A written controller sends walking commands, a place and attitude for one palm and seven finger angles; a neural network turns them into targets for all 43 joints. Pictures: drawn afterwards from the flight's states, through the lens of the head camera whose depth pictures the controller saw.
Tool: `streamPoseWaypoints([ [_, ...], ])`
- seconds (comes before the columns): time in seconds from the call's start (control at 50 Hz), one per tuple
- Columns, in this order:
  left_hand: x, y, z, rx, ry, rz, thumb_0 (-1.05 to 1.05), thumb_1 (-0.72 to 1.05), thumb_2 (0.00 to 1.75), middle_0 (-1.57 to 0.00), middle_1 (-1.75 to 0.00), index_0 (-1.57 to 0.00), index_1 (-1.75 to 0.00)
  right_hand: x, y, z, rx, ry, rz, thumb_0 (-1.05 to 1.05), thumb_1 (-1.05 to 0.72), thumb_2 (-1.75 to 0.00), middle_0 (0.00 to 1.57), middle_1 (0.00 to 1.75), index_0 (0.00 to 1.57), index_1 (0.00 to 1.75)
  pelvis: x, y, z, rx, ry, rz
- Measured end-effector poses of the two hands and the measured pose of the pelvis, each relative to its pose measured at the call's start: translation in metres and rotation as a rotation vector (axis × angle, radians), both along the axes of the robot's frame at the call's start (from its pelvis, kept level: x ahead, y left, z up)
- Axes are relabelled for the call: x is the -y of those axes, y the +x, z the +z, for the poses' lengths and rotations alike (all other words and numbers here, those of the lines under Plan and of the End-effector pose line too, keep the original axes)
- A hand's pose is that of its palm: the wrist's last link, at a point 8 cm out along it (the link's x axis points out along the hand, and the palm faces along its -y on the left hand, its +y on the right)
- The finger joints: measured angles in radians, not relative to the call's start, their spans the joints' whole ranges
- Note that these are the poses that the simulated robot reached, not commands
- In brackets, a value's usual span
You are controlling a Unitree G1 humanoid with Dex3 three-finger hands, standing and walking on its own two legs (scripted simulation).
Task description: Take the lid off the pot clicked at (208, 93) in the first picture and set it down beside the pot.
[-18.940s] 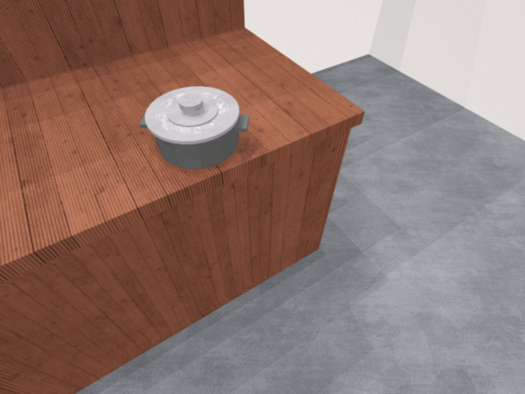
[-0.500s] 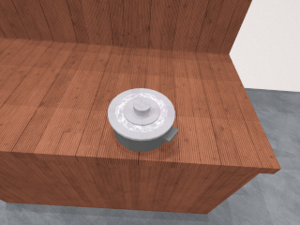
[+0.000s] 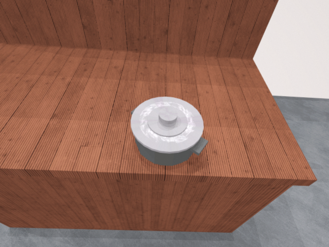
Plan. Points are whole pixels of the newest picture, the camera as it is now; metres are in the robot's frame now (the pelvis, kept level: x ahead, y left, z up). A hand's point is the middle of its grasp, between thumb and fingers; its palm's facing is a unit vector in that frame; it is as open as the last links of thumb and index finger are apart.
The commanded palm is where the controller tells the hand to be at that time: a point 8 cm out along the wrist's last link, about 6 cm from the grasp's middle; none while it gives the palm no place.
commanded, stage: come to a stop and stand still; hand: left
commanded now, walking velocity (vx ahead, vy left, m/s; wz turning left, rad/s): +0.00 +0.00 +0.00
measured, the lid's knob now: (168, 115) +0.43 +0.02 +0.09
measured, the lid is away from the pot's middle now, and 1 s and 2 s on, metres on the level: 0.00 0.00 0.00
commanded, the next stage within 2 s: look again from close up in 0.10 s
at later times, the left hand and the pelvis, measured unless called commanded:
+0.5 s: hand out of the picture -0.01 +0.17 -0.18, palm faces +0.08 -0.97 -0.22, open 7.4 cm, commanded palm none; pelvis +0.01 +0.01 -0.01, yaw +2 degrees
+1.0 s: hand out of the picture +0.00 +0.14 -0.18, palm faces +0.06 -0.98 -0.17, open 7.4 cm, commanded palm none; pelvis +0.01 -0.02 +0.00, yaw +2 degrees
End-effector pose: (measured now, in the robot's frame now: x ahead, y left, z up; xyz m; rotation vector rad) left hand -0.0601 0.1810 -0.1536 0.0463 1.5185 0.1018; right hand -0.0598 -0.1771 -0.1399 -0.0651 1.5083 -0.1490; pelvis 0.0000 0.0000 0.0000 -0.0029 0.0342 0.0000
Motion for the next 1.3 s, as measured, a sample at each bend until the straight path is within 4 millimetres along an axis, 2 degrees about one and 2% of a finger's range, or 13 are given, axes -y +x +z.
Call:
streamPoseWaypoints([
  [0.2,-0.005,-0.003,-0.002,-0.012,-0.004,-0.007,0.01,0.91,0.9,-0.19,-0.3,-0.19,-0.3,-0.004,-0.003,0.0,0.003,-0.014,-0.012,0.0,-0.91,-0.9,0.2,0.3,0.2,0.3,-0.007,0.0,-0.001,-0.001,-0.002,-0.01],
  [0.28,-0.012,0.001,-0.005,-0.015,0.01,-0.036,0.01,0.91,0.9,-0.2,-0.3,-0.2,-0.3,0.002,0.004,-0.004,0.006,-0.002,0.02,0.0,-0.91,-0.9,0.2,0.3,0.2,0.3,-0.009,-0.006,-0.005,-0.015,-0.007,0.013],
  [0.36,-0.028,0.012,-0.002,0.024,0.065,-0.009,0.01,0.91,0.9,-0.2,-0.3,-0.2,-0.3,0.017,0.025,-0.013,0.039,-0.015,0.053,0.0,-0.91,-0.9,0.2,0.3,0.2,0.3,-0.01,-0.002,-0.01,-0.017,0.006,0.034],
  [0.46,-0.039,0.031,0.003,0.103,0.125,0.022,0.01,0.91,0.9,-0.19,-0.3,-0.2,-0.3,0.034,0.064,-0.019,0.13,-0.044,0.099,0.01,-0.92,-0.9,0.2,0.3,0.2,0.3,-0.009,0.005,-0.01,0.013,-0.007,0.039],
  [0.56,-0.037,0.048,0.002,0.152,0.127,0.01,0.01,0.91,0.9,-0.19,-0.3,-0.19,-0.3,0.052,0.093,-0.011,0.214,-0.079,0.117,0.01,-0.93,-0.9,0.2,0.3,0.2,0.3,-0.001,0.005,-0.009,0.035,-0.007,0.034],
  [0.66,-0.027,0.058,0.0,0.164,0.105,-0.006,0.01,0.92,0.9,-0.19,-0.3,-0.19,-0.3,0.06,0.107,-0.003,0.245,-0.089,0.134,0.01,-0.92,-0.9,0.2,0.3,0.2,0.3,0.007,0.005,-0.007,0.033,-0.004,0.033],
  [0.76,-0.02,0.058,-0.001,0.155,0.093,-0.004,0.01,0.92,0.9,-0.2,-0.3,-0.2,-0.3,0.066,0.108,0.001,0.226,-0.092,0.139,0.0,-0.92,-0.9,0.2,0.3,0.2,0.3,0.014,0.007,-0.005,0.029,-0.005,0.036],
  [0.94,-0.009,0.055,-0.001,0.139,0.083,0.003,0.01,0.91,0.9,-0.2,-0.3,-0.2,-0.3,0.073,0.096,0.0,0.17,-0.092,0.125,0.0,-0.93,-0.9,0.2,0.3,0.2,0.3,0.022,0.011,-0.004,0.036,-0.006,0.04],
  [1.3,0.0,0.049,-0.001,0.129,0.069,0.002,0.01,0.91,0.9,-0.2,-0.3,-0.2,-0.3,0.071,0.069,0.0,0.101,-0.075,0.102,0.01,-0.93,-0.9,0.2,0.3,0.2,0.3,0.028,0.008,-0.002,0.042,-0.007,0.041],
])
